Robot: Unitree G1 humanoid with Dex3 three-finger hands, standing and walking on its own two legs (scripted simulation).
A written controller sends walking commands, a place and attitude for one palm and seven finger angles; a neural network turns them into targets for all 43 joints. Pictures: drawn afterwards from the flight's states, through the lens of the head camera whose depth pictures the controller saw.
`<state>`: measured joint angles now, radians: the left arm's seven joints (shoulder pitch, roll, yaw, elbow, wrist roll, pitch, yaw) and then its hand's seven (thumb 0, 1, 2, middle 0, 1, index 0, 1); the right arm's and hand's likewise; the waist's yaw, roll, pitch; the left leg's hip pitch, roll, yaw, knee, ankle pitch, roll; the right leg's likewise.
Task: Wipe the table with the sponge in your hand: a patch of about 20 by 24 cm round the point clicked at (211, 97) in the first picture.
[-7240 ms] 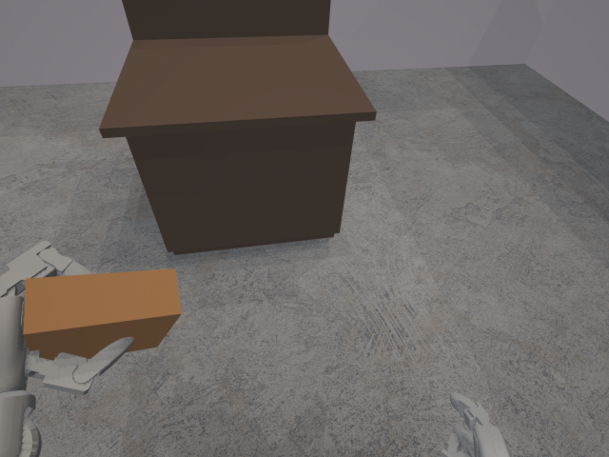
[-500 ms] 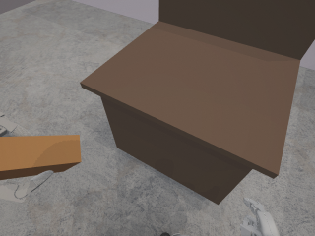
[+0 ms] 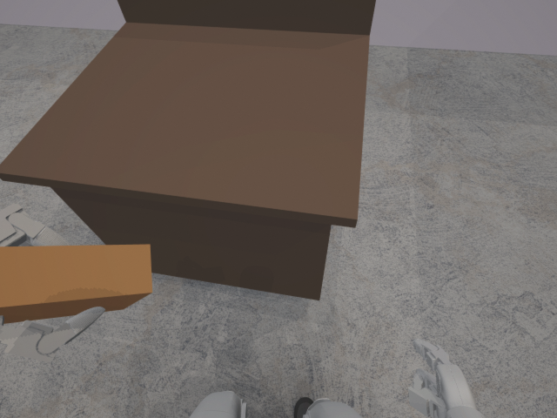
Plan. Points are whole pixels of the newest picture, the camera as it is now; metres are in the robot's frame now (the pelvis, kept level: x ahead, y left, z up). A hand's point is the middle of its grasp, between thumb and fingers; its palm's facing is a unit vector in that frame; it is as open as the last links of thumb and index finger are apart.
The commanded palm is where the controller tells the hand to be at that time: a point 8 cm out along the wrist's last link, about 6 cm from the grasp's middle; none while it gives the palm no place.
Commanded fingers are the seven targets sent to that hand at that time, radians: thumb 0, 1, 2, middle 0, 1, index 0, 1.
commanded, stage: turn to face it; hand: left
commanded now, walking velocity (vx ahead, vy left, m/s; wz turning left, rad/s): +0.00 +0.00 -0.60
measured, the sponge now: (93, 283) +0.23 +0.19 +0.15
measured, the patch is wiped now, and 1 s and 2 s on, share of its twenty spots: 0.00 0.00 0.00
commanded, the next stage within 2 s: come to a stop and stand still in 0.96 s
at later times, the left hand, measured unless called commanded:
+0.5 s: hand (155, 303) +0.21 +0.12 +0.17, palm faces +0.21 -0.84 -0.50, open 9.2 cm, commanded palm +0.17 +0.16 +0.18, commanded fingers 0.00 0.10 1.30 -1.20 -1.60 -1.20 -1.60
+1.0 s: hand (222, 339) +0.18 +0.05 +0.17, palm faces -0.02 -0.89 -0.45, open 9.2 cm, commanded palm +0.15 +0.10 +0.18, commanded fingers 0.00 0.10 1.30 -1.20 -1.60 -1.20 -1.60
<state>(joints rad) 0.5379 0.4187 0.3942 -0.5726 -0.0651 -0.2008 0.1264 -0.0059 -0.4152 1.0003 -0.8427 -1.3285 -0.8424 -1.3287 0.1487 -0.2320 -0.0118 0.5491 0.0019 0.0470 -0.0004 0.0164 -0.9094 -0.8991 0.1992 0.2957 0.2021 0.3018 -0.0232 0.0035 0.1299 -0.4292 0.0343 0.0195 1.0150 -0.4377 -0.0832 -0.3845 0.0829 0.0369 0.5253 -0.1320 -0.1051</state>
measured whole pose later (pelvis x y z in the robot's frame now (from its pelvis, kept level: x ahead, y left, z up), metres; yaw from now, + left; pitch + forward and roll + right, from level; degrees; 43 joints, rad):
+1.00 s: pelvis -0.12 -0.07 +0.00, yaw -28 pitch +0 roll +2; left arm 0.52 0.40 0.40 -0.53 -0.03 -0.19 0.14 -0.01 -0.41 0.99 -0.84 -1.33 -0.84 -1.33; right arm 0.21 -0.25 -0.04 0.56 0.01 0.02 -0.04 0.02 -0.91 -0.90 0.19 0.29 0.20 0.30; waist 0.01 -0.05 0.03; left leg -0.23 0.02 0.06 0.52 -0.27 -0.01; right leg -0.44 0.11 0.06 0.66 -0.29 -0.02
